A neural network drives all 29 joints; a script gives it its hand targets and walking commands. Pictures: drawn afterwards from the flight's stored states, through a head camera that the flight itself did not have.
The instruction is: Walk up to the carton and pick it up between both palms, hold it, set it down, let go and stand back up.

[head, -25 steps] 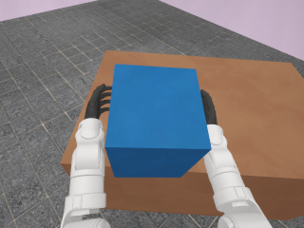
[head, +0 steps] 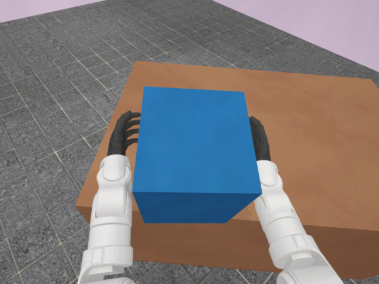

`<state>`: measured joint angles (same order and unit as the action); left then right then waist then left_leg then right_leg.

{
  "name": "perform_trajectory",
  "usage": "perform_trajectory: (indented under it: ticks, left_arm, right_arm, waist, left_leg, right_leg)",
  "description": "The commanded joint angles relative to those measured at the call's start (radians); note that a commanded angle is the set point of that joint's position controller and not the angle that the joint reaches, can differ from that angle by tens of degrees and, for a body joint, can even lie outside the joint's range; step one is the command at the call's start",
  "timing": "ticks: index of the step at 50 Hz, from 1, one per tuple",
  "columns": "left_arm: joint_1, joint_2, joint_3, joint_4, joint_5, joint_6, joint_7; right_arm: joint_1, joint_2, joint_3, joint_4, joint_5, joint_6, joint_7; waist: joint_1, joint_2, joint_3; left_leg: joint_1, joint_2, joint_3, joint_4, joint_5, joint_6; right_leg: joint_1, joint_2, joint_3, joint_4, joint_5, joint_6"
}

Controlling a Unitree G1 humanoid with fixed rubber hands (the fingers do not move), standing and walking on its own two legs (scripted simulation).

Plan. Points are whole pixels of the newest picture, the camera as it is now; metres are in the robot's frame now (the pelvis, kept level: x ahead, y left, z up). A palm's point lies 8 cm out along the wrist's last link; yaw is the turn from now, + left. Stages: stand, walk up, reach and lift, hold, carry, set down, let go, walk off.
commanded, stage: set down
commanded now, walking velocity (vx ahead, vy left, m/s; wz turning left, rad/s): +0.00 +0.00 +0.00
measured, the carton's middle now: (189, 163) +0.35 +0.01 +0.05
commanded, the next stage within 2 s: none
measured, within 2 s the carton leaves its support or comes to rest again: rests again in 1.68 s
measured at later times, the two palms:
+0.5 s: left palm (129, 145) +0.38 +0.14 +0.08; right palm (260, 148) +0.37 -0.16 +0.07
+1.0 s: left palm (136, 150) +0.39 +0.13 +0.05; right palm (258, 149) +0.39 -0.16 +0.05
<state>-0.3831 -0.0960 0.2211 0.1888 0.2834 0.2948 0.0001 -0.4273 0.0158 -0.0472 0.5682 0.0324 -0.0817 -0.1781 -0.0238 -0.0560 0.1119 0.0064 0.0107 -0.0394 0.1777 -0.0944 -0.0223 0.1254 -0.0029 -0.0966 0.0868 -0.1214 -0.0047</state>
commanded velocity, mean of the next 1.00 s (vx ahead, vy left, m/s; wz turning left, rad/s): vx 0.00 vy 0.00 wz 0.00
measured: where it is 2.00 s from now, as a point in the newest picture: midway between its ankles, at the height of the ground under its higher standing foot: outside the picture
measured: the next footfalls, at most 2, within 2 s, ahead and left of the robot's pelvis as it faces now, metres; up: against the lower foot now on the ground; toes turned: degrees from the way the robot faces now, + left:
none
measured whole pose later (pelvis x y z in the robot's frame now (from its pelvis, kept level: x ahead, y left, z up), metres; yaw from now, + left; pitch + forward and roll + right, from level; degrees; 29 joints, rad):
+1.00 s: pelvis +0.00 -0.01 +0.00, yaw +0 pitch +10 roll +0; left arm -0.64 -0.11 0.48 0.82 0.36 -0.08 0.04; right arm -0.68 0.05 -0.43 0.95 -0.37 -0.21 -0.07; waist -0.02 0.02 -0.07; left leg -0.27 0.03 -0.05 0.14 -0.03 -0.03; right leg -0.17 0.01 -0.10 0.09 -0.08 -0.02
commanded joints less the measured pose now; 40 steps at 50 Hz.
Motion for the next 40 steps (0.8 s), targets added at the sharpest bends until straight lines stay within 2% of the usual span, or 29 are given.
perform_trajectory:
  ticks: [1, 6, 9, 15, 20, 28, 33, 40]
  left_arm:
    - [-0.587, -0.405, -0.424, -0.11, -0.061, -0.115, -0.099]
    - [-0.644, -0.415, -0.381, 0.002, -0.047, -0.14, -0.087]
    - [-0.664, -0.415, -0.333, 0.07, -0.03, -0.147, -0.089]
    - [-0.695, -0.4, -0.218, 0.183, 0.017, -0.175, -0.106]
    - [-0.723, -0.403, -0.158, 0.246, 0.044, -0.224, -0.114]
    - [-0.783, -0.452, -0.144, 0.32, 0.043, -0.324, -0.1]
    - [-0.808, -0.487, -0.143, 0.385, 0.041, -0.377, -0.083]
    - [-0.822, -0.507, -0.105, 0.474, 0.057, -0.418, -0.063]
  right_arm:
    - [-0.607, 0.354, 0.256, -0.242, -0.055, -0.095, 0.128]
    - [-0.675, 0.369, 0.192, -0.153, -0.112, -0.101, 0.157]
    - [-0.703, 0.384, 0.156, -0.099, -0.141, -0.099, 0.167]
    - [-0.732, 0.415, 0.09, -0.011, -0.188, -0.104, 0.174]
    - [-0.741, 0.44, 0.05, 0.04, -0.228, -0.127, 0.174]
    - [-0.766, 0.479, 0.012, 0.095, -0.298, -0.176, 0.178]
    - [-0.783, 0.498, -0.012, 0.14, -0.341, -0.199, 0.186]
    - [-0.8, 0.515, -0.055, 0.208, -0.383, -0.207, 0.203]
  waist:
    - [-0.02, 0.089, -0.488]
    - [-0.012, 0.072, -0.496]
    - [-0.002, 0.056, -0.496]
    - [0.016, 0.046, -0.498]
    - [0.017, 0.052, -0.531]
    - [-0.004, 0.059, -0.629]
    - [-0.013, 0.059, -0.678]
    - [-0.007, 0.06, -0.702]
  left_leg:
    - [0.167, -0.03, 0.03, 0.038, 0.291, -0.055]
    - [0.15, -0.023, 0.031, 0.028, 0.216, -0.051]
    - [0.109, -0.023, 0.032, 0.018, 0.184, -0.037]
    - [0.007, -0.032, 0.036, -0.003, 0.168, -0.004]
    - [-0.045, -0.039, 0.035, -0.013, 0.2, 0.011]
    - [-0.043, -0.039, 0.022, 0.001, 0.301, 0.004]
    - [-0.037, -0.032, 0.014, 0.011, 0.339, -0.005]
    - [-0.038, -0.024, 0.007, 0.016, 0.347, -0.011]
  right_leg:
    - [0.059, 0.052, -0.027, 0.072, 0.4, 0.06]
    - [0.006, 0.052, -0.035, 0.061, 0.31, 0.055]
    - [0.02, 0.048, -0.031, 0.065, 0.309, 0.056]
    - [0.106, 0.035, -0.018, 0.093, 0.398, 0.066]
    - [0.161, 0.03, -0.011, 0.118, 0.502, 0.073]
    - [0.145, 0.041, -0.011, 0.133, 0.615, 0.07]
    - [0.097, 0.048, -0.012, 0.13, 0.621, 0.062]
    - [0.028, 0.05, -0.009, 0.121, 0.586, 0.052]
